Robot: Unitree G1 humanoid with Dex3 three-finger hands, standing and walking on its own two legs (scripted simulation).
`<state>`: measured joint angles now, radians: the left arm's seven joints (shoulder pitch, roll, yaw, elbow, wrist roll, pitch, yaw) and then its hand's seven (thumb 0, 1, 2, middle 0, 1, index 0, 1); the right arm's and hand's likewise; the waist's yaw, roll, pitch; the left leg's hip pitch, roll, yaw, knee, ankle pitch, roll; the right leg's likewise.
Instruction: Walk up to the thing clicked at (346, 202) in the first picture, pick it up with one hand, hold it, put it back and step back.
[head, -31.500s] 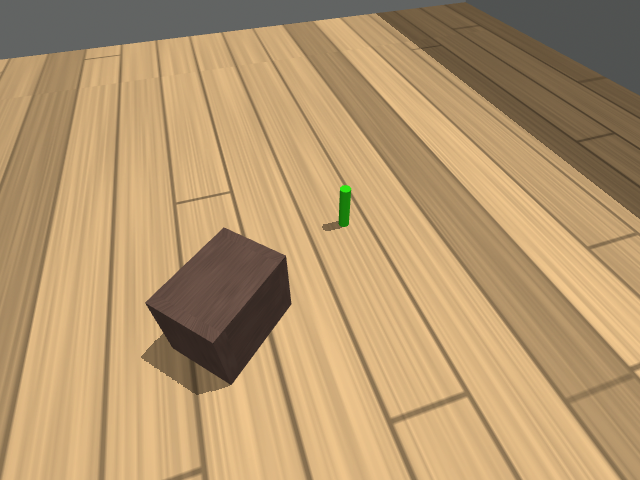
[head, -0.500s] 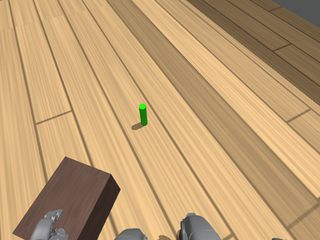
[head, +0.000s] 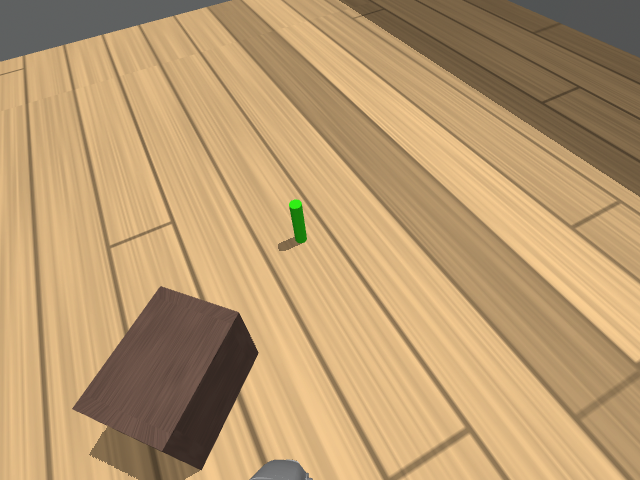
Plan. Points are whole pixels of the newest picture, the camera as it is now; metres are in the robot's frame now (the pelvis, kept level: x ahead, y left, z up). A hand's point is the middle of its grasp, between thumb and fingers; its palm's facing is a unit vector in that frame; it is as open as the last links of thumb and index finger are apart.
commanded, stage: step back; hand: left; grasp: from the side
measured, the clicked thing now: (298, 222) +1.05 +0.19 -0.66
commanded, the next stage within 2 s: stand in 0.94 s
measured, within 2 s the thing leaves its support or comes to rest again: neither
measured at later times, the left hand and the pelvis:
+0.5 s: hand out of the picture +0.04 +0.27 -0.14, palm faces +0.06 -0.93 -0.35, open 7.4 cm; pelvis -0.02 +0.01 +0.00, yaw +3 degrees
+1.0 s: hand out of the picture +0.12 +0.27 -0.13, palm faces +0.03 -0.93 -0.36, open 7.4 cm; pelvis +0.01 +0.02 +0.02, yaw +1 degrees
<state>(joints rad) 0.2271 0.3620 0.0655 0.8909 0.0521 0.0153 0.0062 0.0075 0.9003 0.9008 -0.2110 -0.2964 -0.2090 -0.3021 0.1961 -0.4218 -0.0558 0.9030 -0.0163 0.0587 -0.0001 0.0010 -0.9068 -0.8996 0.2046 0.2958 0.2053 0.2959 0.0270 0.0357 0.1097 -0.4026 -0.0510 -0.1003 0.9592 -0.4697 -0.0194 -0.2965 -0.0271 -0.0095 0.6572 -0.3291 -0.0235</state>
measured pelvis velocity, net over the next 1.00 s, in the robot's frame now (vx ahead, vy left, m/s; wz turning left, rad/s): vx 0.01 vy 0.02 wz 0.03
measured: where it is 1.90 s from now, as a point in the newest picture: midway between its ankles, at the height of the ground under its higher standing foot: outside the picture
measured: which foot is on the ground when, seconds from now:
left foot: up 0.00-0.04, down 0.06-1.00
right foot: down 0.00-1.00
